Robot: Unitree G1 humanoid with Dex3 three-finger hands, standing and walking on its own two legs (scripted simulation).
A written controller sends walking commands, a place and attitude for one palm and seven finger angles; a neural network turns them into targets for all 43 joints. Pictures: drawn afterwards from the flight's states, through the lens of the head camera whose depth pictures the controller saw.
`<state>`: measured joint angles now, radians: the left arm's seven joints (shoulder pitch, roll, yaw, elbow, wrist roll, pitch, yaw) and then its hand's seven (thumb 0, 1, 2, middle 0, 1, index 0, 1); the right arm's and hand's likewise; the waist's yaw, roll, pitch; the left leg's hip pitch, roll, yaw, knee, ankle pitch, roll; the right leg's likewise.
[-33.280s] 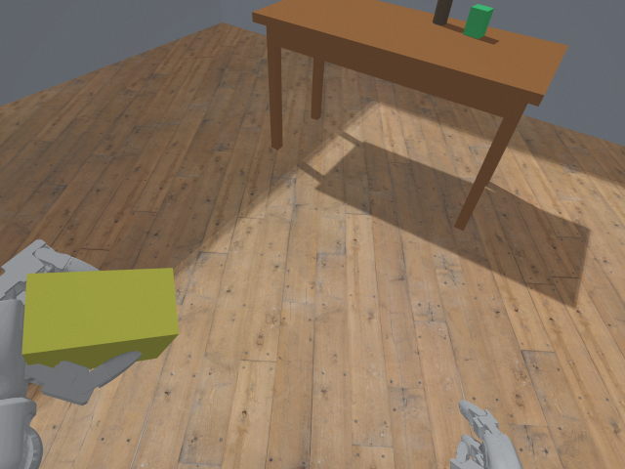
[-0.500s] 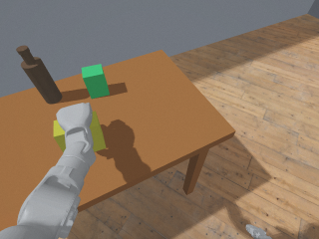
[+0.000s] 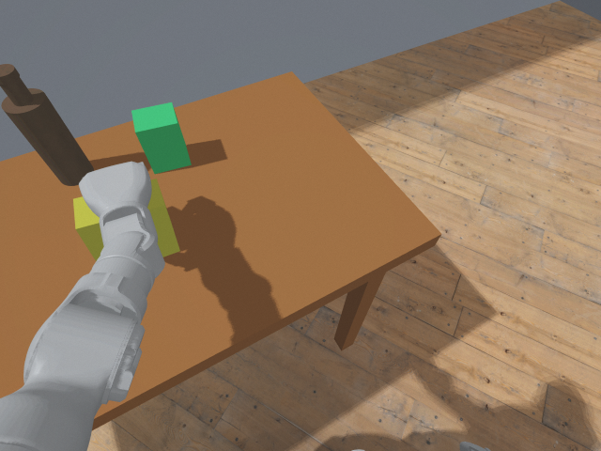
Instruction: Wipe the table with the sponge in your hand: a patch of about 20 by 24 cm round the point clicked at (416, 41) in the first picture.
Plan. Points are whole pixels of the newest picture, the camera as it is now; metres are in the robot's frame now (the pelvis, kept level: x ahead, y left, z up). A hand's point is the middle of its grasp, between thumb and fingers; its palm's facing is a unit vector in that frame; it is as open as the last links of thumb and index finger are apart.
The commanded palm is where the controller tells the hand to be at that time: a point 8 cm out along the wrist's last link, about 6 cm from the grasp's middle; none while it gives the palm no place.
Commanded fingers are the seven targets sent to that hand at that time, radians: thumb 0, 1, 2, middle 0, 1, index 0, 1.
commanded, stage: wipe forward along the third lane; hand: left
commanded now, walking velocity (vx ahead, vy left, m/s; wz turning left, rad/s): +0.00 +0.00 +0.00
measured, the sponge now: (134, 235) +0.43 +0.27 -0.02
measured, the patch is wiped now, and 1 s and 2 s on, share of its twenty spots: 1.00 1.00 1.00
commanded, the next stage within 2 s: wipe back along the third lane in 0.02 s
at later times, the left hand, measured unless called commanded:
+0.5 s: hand (126, 216) +0.44 +0.26 +0.02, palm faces -0.06 -0.01 -1.00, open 10.1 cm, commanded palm +0.40 +0.24 +0.05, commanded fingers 0.00 0.10 1.30 -1.20 -1.60 -1.20 -1.60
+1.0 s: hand (135, 242) +0.39 +0.24 +0.02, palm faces -0.03 -0.04 -1.00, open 10.1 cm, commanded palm +0.35 +0.21 +0.05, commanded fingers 0.00 0.10 1.30 -1.20 -1.60 -1.20 -1.60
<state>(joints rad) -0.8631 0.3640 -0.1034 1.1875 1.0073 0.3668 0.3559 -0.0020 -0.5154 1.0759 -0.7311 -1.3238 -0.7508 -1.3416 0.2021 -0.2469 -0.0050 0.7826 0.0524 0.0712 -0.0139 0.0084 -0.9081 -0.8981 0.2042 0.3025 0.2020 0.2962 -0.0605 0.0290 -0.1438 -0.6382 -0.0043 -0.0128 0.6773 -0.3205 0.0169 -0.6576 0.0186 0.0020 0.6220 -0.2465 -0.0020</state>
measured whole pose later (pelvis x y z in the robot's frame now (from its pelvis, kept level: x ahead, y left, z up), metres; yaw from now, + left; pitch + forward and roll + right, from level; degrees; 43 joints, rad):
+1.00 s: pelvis +0.04 +0.01 +0.01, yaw +1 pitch +10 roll -2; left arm -0.47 0.20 -0.30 0.68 0.98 0.55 0.32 -0.01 -0.48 1.07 -0.68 -1.36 -0.70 -1.38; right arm 0.07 -0.24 -0.01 0.70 0.07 0.18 0.03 0.01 -0.91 -0.90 0.20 0.30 0.20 0.30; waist 0.06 0.04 -0.17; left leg -0.43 -0.02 -0.03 0.61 -0.36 0.03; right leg -0.44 0.00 -0.01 0.55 -0.29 0.01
